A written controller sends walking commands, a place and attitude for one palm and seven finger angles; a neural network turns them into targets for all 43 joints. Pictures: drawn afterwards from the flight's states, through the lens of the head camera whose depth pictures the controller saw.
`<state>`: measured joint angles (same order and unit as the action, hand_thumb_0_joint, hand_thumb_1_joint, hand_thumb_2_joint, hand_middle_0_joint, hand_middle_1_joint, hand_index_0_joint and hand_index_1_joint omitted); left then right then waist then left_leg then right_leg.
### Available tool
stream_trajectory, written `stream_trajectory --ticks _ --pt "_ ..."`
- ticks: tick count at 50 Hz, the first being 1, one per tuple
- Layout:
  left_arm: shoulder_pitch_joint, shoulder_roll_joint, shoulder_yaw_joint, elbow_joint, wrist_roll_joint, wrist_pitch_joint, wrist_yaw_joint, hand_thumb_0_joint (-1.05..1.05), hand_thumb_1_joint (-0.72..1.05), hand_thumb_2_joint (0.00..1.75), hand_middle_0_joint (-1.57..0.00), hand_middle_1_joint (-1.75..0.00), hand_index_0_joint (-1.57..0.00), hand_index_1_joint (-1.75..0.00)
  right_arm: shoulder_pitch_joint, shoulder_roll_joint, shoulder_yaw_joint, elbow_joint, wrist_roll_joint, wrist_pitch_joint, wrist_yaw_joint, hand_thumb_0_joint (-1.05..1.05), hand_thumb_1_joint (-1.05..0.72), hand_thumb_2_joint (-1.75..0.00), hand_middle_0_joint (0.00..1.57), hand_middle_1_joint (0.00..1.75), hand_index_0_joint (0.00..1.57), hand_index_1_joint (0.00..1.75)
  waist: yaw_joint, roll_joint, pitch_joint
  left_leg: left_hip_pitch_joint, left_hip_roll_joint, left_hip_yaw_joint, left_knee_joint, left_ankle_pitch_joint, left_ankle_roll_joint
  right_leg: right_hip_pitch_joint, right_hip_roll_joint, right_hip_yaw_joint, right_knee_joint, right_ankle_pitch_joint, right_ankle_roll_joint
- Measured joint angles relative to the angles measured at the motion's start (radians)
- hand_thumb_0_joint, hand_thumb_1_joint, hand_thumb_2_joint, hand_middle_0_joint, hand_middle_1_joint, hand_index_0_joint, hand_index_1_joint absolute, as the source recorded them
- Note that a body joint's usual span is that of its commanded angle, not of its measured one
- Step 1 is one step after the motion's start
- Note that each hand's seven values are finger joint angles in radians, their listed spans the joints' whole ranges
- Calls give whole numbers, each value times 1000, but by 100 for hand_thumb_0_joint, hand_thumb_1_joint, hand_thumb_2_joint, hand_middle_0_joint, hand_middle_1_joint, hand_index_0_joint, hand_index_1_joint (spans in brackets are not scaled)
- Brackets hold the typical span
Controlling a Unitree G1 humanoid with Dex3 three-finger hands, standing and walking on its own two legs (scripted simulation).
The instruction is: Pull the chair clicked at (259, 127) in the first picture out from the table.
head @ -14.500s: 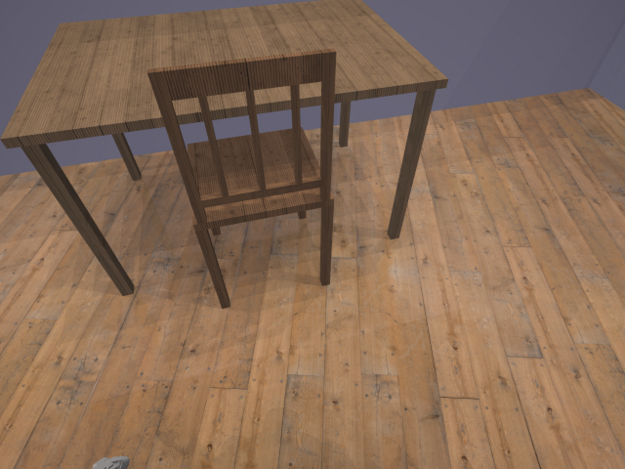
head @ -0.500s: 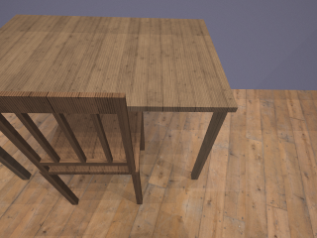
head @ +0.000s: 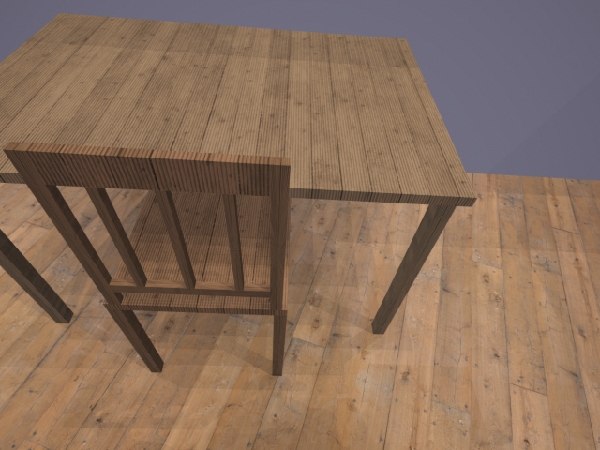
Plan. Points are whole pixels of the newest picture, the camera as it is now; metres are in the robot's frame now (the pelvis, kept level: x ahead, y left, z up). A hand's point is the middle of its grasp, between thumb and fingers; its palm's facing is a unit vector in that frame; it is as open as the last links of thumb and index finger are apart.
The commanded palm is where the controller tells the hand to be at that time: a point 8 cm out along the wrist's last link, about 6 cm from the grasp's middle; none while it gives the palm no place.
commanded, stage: look again from close up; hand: left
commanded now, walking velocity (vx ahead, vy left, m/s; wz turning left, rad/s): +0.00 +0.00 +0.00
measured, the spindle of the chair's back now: (178, 243) +0.46 +0.26 -0.08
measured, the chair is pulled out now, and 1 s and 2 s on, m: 0.00 0.00 0.00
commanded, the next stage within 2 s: raise the hand toward the chair's back in 0.50 s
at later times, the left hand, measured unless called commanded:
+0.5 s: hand out of the picture -0.07 +0.18 -0.18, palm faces +0.03 -0.98 -0.18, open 7.4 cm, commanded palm none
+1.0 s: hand (186, 421) +0.17 +0.16 -0.06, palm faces +0.00 -1.00 +0.02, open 9.0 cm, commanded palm +0.11 +0.23 -0.06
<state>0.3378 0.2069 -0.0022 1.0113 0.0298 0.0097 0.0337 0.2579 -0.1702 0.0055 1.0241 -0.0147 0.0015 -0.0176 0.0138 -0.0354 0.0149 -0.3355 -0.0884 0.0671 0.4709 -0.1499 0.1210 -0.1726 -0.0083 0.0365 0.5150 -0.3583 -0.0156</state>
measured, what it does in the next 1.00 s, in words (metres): lowers itself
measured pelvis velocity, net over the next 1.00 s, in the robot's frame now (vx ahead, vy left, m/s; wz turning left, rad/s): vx -0.03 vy -0.04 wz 0.01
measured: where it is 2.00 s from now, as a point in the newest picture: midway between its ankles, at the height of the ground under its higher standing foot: outside the picture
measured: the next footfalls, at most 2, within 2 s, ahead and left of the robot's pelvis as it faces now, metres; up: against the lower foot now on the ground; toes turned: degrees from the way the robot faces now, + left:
none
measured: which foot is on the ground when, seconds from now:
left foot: down 0.00-1.00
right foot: down 0.00-1.00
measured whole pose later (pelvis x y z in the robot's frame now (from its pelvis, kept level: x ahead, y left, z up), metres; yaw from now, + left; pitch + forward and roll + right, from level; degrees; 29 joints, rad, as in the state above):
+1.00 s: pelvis -0.03 -0.04 -0.08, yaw +0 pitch +9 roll +0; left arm 0.41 0.24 0.21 0.20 -0.31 -0.37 -0.36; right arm 0.21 -0.26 -0.03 0.56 0.05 -0.25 -0.03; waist -0.03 -0.01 -0.17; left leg -0.87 -0.06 0.03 1.09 -0.38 0.06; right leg -0.75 0.10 -0.03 1.14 -0.55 -0.08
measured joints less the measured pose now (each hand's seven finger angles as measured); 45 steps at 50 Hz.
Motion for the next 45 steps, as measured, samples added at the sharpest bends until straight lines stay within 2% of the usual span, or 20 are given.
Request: stream_trajectory --ticks 9,19,29,31,32,33,34,36,38,41,43,45 --pt "68 7 -4 61 -2 -3 -2 0 91 90 -19 -30 -20 -30 -18 -11 -5 34 7 -5 2 1 -90 -90 20 30 20 30 13 -8 4 19 -7 -7 -59 40 5 19 -6 -6 -58 41 19" --pt "70 -3 -11 91 1 -9 -3 0 91 90 -19 -30 -20 -30 -47 -21 -7 56 12 -9 1 1 -90 -90 20 30 20 30 21 -8 -2 34 -16 -12 -100 67 4 23 -16 -11 -70 52 25" --pt "46 -1 -10 89 0 -17 -4 0 91 90 -19 -30 -20 -30 -49 -16 -7 67 12 -11 3 1 -90 -90 20 30 20 30 14 -8 -14 40 -11 -18 -113 77 -7 27 -10 -15 -82 63 36" --pt "38 2 -18 82 2 -16 -7 0 91 90 -19 -30 -20 -30 -43 -19 -7 53 7 -4 5 1 -90 -90 20 30 20 30 10 -5 -8 38 -10 -20 -110 76 -12 20 -10 -21 -64 42 25" --pt "78 3 -5 -77 -37 47 -5 0 91 90 -20 -30 -20 -30 -23 -24 3 5 15 -18 -6 1 -90 -90 20 30 20 30 2 -3 -1 28 -13 -23 -101 76 -14 3 -11 -28 -33 33 13" --pt "122 7 3 -266 -72 62 17 1 91 90 -20 -30 -20 -30 7 -29 16 -49 29 -69 -22 1 -90 -90 20 30 20 30 2 -5 5 19 -20 -24 -97 78 -19 -28 -9 -26 18 9 2" --pt "146 11 5 -415 -96 34 49 1 90 90 -20 -30 -20 -30 29 -36 26 -90 35 -126 -33 1 -90 -90 20 30 20 30 4 -8 6 10 -27 -21 -97 81 -26 -66 -6 -22 71 -12 -7" --pt "152 12 13 -656 -137 -9 96 2 89 89 -19 -30 -20 -29 42 -50 35 -157 44 -204 -40 1 -90 -90 20 30 20 30 -12 -8 4 -19 -40 -14 -72 70 -37 -135 2 -32 129 -43 -19" --pt "107 2 40 -816 -179 -70 86 2 87 88 -19 -30 -19 -29 37 -66 30 -216 45 -253 -45 1 -90 -89 21 30 20 30 -43 5 -1 -78 -44 -10 16 19 -42 -182 13 -37 157 -13 -30" --pt "-7 -12 103 -882 -217 -236 6 1 83 86 -18 -29 -19 -28 21 -90 7 -272 21 -285 -32 1 -90 -90 21 30 20 30 -69 49 -72 -231 -15 -17 205 -81 -56 -294 37 -61 261 -16 -28" --pt "-61 -5 155 -861 -262 -375 -86 1 79 85 -18 -28 -18 -28 -1 -89 -5 -304 15 -293 -15 1 -90 -90 21 30 20 30 -67 48 -129 -345 8 -12 332 -141 -76 -399 60 -58 363 -61 -33" --pt "-69 10 195 -842 -303 -484 -208 0 75 83 -18 -28 -18 -27 -20 -84 -15 -348 17 -292 0 1 -90 -90 21 30 20 30 -58 31 -172 -443 23 -13 445 -168 -89 -498 85 -52 470 -102 -48"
